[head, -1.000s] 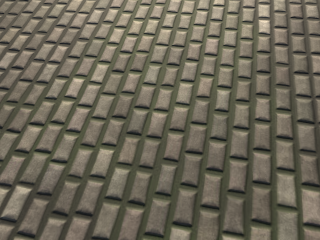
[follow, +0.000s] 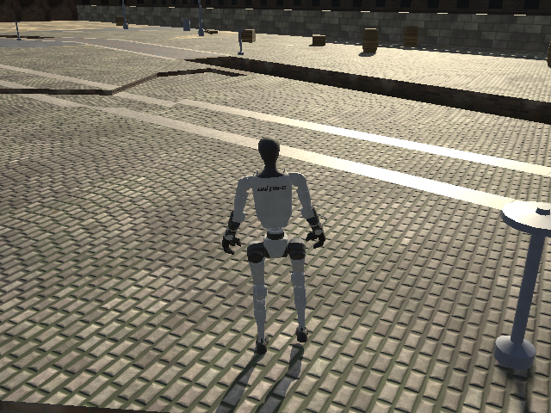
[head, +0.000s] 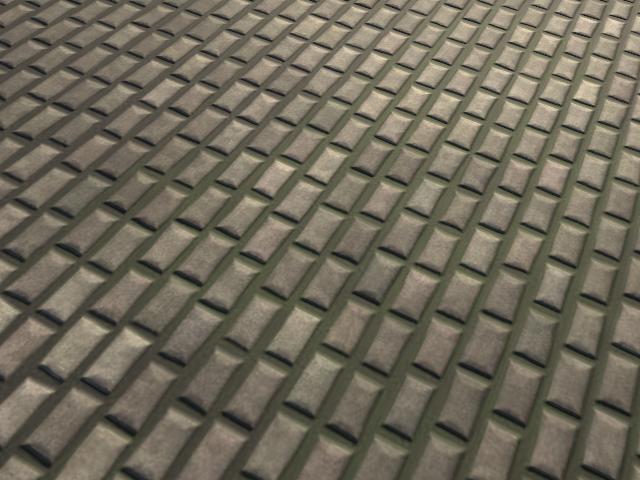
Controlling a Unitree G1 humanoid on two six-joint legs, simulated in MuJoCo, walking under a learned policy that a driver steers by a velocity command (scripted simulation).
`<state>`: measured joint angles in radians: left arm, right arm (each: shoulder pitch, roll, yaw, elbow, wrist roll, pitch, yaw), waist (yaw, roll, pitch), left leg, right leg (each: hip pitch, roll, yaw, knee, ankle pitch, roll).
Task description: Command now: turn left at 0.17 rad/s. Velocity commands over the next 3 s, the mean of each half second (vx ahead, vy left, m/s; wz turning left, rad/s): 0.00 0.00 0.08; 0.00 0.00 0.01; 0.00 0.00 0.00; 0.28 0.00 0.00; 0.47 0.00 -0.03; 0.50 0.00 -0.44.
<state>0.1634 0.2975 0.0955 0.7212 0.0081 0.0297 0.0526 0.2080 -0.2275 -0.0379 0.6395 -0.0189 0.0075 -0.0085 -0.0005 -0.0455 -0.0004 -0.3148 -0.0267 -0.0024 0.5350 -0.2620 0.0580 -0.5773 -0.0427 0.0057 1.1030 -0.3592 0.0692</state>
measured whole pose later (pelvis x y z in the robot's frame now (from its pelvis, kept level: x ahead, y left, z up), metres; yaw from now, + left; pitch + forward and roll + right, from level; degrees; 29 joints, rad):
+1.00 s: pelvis +0.01 -0.01 +0.00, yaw +1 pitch -1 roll +0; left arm 0.23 0.20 0.05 0.95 0.01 -0.01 0.05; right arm 0.21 -0.18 -0.05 0.83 -0.01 -0.01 -0.02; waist 0.01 0.00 0.03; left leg -0.23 -0.05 -0.01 0.53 -0.28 0.05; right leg -0.20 -0.03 0.02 0.52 -0.29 0.04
